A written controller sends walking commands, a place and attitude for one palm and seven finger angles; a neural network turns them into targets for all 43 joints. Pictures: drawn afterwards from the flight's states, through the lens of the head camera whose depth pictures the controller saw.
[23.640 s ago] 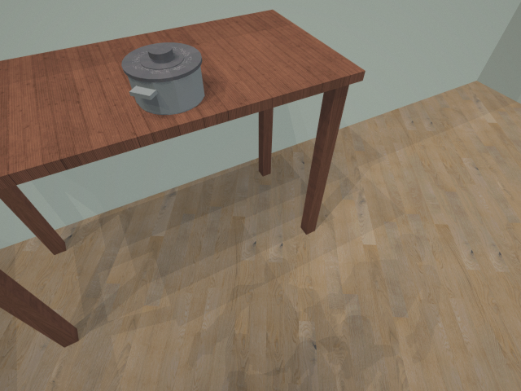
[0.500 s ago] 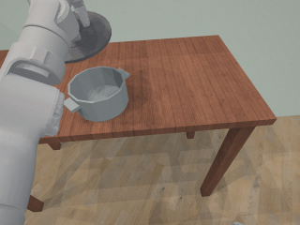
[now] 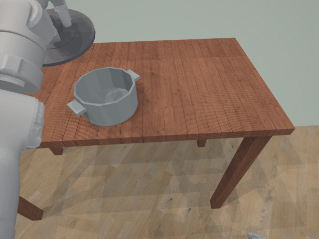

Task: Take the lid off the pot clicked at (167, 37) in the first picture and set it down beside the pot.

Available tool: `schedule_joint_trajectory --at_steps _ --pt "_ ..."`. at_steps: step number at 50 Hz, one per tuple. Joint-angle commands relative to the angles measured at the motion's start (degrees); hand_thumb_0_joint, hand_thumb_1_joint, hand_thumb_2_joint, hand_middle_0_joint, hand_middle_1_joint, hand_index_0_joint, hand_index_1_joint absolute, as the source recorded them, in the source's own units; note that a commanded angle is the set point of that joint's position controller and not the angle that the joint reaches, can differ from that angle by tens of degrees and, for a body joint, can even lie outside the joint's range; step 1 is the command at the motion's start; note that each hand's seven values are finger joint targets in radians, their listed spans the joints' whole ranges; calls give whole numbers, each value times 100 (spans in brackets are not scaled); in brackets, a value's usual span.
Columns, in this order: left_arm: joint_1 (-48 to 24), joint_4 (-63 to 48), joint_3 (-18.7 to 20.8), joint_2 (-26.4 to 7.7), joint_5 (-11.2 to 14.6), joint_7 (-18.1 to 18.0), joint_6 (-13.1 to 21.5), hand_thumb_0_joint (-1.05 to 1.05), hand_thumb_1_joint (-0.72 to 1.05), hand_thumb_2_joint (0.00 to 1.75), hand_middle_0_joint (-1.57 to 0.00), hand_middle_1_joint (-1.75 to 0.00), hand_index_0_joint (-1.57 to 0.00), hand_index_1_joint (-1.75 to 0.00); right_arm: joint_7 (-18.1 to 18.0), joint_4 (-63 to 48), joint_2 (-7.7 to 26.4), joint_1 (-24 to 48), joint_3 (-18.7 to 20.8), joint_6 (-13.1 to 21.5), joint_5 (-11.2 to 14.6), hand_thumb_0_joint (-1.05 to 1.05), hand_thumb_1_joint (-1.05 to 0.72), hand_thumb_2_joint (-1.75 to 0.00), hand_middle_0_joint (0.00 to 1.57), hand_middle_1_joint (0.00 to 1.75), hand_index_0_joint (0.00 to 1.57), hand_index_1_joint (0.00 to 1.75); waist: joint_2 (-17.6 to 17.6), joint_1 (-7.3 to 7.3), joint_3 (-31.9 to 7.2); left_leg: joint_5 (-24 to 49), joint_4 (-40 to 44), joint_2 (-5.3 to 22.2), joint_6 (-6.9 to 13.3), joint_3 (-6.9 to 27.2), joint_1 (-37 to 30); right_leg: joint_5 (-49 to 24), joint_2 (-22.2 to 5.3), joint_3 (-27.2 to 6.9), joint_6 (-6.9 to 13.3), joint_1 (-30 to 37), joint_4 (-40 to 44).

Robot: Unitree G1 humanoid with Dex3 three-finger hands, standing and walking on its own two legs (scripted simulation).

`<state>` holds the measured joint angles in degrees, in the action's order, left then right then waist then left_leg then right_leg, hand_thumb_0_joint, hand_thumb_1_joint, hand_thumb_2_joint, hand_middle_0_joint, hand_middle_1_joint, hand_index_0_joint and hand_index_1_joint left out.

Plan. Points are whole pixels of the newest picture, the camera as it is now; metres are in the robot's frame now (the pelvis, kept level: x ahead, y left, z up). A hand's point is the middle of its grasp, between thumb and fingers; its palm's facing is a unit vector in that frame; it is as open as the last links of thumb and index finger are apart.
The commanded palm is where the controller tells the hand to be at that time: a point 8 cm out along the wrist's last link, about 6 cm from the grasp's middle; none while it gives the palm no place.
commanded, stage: move the lid sideways beside the pot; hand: left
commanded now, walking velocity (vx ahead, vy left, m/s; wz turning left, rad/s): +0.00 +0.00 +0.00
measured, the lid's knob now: (48, 26) +0.49 +0.23 +0.30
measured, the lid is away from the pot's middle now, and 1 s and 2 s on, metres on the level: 0.08 0.20 0.24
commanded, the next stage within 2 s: lower the lid onto the table in 1.74 s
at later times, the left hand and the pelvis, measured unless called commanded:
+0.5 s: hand (22, 22) +0.46 +0.26 +0.32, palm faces -0.13 -0.13 -0.98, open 7.5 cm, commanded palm +0.45 +0.26 +0.38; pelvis +0.00 +0.01 +0.00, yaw +0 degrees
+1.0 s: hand out of the picture +0.45 +0.32 +0.31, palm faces -0.14 -0.13 -0.98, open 7.5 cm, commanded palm +0.46 +0.32 +0.38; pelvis +0.00 +0.01 +0.00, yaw +0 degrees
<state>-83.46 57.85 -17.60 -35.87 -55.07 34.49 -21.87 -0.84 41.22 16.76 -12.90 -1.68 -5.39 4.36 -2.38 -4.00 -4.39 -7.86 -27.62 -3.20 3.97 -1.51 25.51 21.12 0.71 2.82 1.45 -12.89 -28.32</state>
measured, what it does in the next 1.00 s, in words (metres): stands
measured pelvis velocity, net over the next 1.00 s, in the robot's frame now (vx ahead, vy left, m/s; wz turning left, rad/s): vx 0.00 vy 0.01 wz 0.00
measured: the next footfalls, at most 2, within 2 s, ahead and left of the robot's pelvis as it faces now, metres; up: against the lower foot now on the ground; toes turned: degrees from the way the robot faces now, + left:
none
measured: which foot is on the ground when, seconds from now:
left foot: down 0.00-1.00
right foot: down 0.00-1.00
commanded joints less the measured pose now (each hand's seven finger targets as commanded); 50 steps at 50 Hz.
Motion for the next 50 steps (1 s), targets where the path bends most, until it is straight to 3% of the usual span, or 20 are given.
schedule_joint_trajectory --at_steps 1,6,11,13,14,18,19,22,28,29,33,34,36,40,42,43,44,48,49,50 --pt "-3557 -929 533 -1383 -306 -318 67 0 57 102 -70 -104 -88 -112 -25 -563 794 221 245 143 28 0 -90 -90 20 30 20 30 78 -130 -2055 1294 -107 7 117 486 -2630 -1859 178 -186 146 -1005 460" --pt "-3676 -1278 662 -1566 -354 -349 189 0 57 102 -70 -104 -88 -112 -8 -673 790 239 269 144 11 0 -90 -90 20 30 20 30 -168 -45 -2609 1793 -237 26 113 507 -2965 -1995 176 -215 151 -937 358" --pt "-3336 -687 659 -1653 -387 -316 137 0 57 102 -70 -104 -88 -112 -35 -631 837 189 250 22 43 0 -90 -90 20 30 20 30 326 -100 -1959 1121 -88 29 126 471 -2442 -1675 173 -150 136 -1028 445" --pt "-3523 -1105 493 -1479 -247 -312 225 0 57 102 -70 -104 -88 -112 -27 -710 879 277 237 44 60 0 -90 -90 20 30 20 30 -59 -91 -2202 1543 -137 24 104 460 -2710 -1848 149 -147 184 -1002 401" --pt "-3680 -1076 677 -1754 -414 -346 217 0 57 102 -70 -104 -88 -112 -38 -679 847 188 258 46 24 0 -90 -90 20 30 20 30 8 -70 -2433 1508 -148 37 113 492 -2811 -1769 187 -198 139 -983 405" --pt "-3500 -1107 607 -1635 -310 -333 289 0 57 102 -70 -104 -88 -112 -63 -683 866 129 261 62 45 0 -90 -90 20 30 20 30 -180 -104 -2328 1824 -204 66 103 515 -2937 -1799 177 -148 183 -1105 438" --pt "-3731 -1219 895 -2091 -473 -371 299 0 57 102 -70 -104 -88 -112 -49 -678 871 100 261 41 25 0 -90 -90 20 30 20 30 -185 -41 -2597 1700 -156 77 83 545 -2964 -1673 210 -184 146 -1018 426" --pt "-3425 -692 661 -1832 -463 -332 266 0 57 102 -70 -104 -88 -112 -78 -658 860 84 245 -23 52 0 -90 -90 20 30 20 30 34 -103 -2026 1159 -50 73 88 528 -2591 -1408 208 -112 154 -1166 490" --pt "-3406 -1083 685 -1869 -365 -343 384 0 57 102 -70 -104 -88 -112 -89 -698 900 33 262 23 65 0 -90 -90 20 30 20 30 -296 -104 -2271 1782 -170 115 88 546 -2984 -1589 195 -103 189 -1196 492" --pt "-3620 -1135 873 -2203 -512 -366 372 0 57 102 -70 -104 -88 -112 -80 -687 890 43 259 -6 48 0 -90 -90 20 30 20 30 -284 -67 -2485 1640 -140 115 75 566 -3013 -1481 231 -148 154 -1148 482" --pt "-3317 -1042 745 -2004 -374 -333 429 0 57 102 -70 -104 -88 -112 -105 -691 920 11 261 -3 79 0 -90 -90 20 30 20 30 -296 -95 -2288 1781 -178 108 92 525 -2959 -1608 194 -111 183 -1153 510" --pt "-3566 -1156 1044 -2464 -542 -366 432 0 57 102 -70 -104 -88 -112 -99 -688 919 -14 270 -17 32 0 -90 -90 20 30 20 30 -260 -45 -2559 1707 -178 102 91 527 -2978 -1604 226 -161 143 -1036 485" --pt "-3139 -474 898 -2349 -544 -340 430 0 57 102 -70 -104 -88 -112 -142 -659 894 -4 220 -67 65 0 -90 -90 20 30 20 30 10 -104 -2002 1252 -127 78 113 482 -2531 -1481 211 -122 144 -1100 527" --pt "-3185 -371 720 -2258 -511 -320 452 0 57 102 -70 -104 -88 -112 -158 -626 938 38 194 -87 100 0 -90 -90 20 30 20 30 -107 -129 -1726 874 -16 126 115 476 -2409 -1241 202 -98 144 -1195 601" --pt "-3555 -843 777 -2438 -531 -334 523 0 57 102 -70 -104 -88 -112 -165 -656 946 44 205 -71 95 0 -90 -90 20 30 20 30 -389 -117 -2090 989 -17 131 108 489 -2659 -1269 212 -128 148 -1122 604" --pt "-3581 -1043 621 -2203 -398 -333 579 0 57 102 -70 -104 -88 -112 -170 -662 958 51 196 -14 112 0 -90 -90 20 30 20 30 -642 -126 -2235 1422 -107 149 105 493 -2949 -1391 195 -108 181 -1185 590" --pt "-3935 -1316 832 -2524 -514 -371 610 0 57 102 -70 -104 -88 -112 -162 -626 942 -39 214 12 73 0 -90 -90 20 30 20 30 -758 -97 -2584 1484 -112 166 103 549 -3137 -1372 239 -142 139 -1129 595" --pt "-3223 -766 793 -2344 -438 -315 689 0 57 102 -70 -104 -88 -112 -197 -562 958 -204 215 45 89 0 -90 -90 20 30 20 30 -635 -143 -2214 1885 -184 182 88 562 -3103 -1460 240 -53 171 -1277 629" --pt "-3203 -553 957 -2618 -564 -320 653 0 57 102 -70 -104 -88 -112 -193 -529 966 -172 215 -12 84 0 -90 -90 20 30 20 30 -406 -129 -2146 1427 -100 195 83 545 -2860 -1297 259 -76 118 -1225 647" --pt "-2876 -95 825 -2447 -545 -301 640 0 57 102 -70 -104 -88 -112 -218 -543 947 -143 195 -29 111 0 -90 -90 20 30 20 30 -159 -160 -1734 1094 -68 182 110 507 -2556 -1220 234 -59 126 -1290 658"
